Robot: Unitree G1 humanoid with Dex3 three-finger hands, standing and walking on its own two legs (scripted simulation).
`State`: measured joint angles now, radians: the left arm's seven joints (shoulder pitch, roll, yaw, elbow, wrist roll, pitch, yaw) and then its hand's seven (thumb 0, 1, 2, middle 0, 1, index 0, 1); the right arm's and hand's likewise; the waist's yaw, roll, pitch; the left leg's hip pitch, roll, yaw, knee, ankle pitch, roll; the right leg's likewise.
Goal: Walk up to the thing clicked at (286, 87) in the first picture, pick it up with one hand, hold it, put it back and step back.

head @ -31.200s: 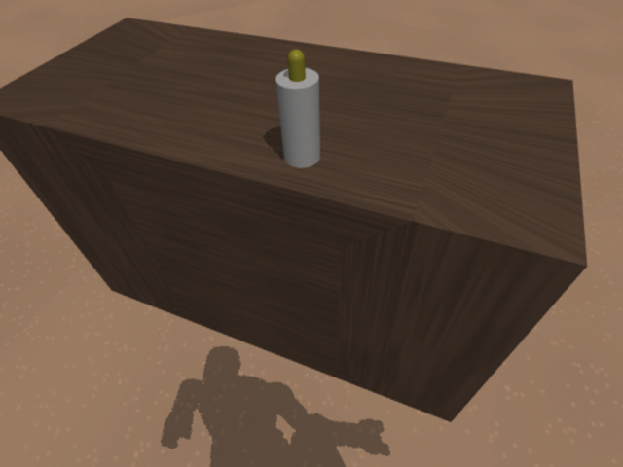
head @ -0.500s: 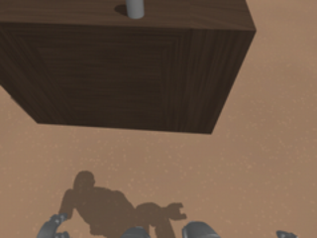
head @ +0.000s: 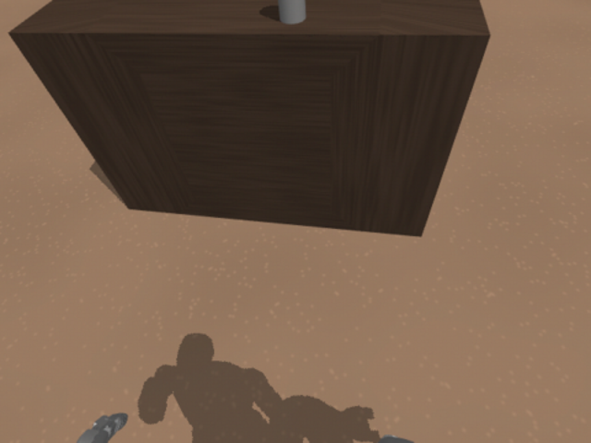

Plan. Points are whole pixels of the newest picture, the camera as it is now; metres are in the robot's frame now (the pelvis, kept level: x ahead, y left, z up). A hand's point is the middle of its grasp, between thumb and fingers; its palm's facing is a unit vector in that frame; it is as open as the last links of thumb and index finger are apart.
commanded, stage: step back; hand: left
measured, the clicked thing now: out of the picture +1.09 +0.11 +0.15
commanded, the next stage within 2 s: stand in 0.88 s
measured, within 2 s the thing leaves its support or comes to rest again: neither
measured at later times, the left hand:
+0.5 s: hand out of the picture +0.04 +0.28 -0.14, palm faces -0.01 -0.93 -0.36, open 7.4 cm
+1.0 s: hand (150, 423) +0.16 +0.27 -0.13, palm faces -0.07 -0.93 -0.36, open 7.4 cm
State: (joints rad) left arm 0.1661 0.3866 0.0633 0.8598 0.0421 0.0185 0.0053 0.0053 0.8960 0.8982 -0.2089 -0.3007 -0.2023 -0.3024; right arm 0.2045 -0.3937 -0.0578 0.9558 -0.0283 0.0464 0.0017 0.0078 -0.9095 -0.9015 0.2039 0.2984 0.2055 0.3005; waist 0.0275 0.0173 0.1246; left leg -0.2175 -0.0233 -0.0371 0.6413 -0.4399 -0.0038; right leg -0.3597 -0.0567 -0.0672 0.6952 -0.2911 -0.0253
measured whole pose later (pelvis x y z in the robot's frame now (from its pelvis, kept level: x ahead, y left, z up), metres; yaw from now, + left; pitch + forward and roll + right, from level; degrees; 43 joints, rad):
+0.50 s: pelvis -0.01 +0.02 +0.01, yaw -1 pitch -2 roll +0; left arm 0.21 0.35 0.04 1.00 0.03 -0.02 -0.02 0.01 0.90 0.90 -0.21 -0.30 -0.20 -0.30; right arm 0.19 -0.38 -0.07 1.02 -0.04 -0.01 0.02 0.01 -0.91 -0.90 0.20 0.30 0.21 0.30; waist 0.03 0.01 0.07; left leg -0.24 0.00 0.00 0.57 -0.28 0.00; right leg -0.27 -0.02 0.00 0.60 -0.29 0.00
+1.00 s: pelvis +0.02 +0.02 +0.02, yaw -4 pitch -3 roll +0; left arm 0.06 0.36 0.01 1.05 0.00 -0.02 0.01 0.01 0.90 0.90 -0.20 -0.30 -0.20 -0.30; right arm 0.06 -0.34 -0.03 1.07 0.00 -0.02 0.00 0.01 -0.91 -0.90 0.21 0.30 0.21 0.30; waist 0.00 0.00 0.08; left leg -0.13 0.01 0.04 0.47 -0.30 0.00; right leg -0.17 -0.01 0.05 0.49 -0.28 0.02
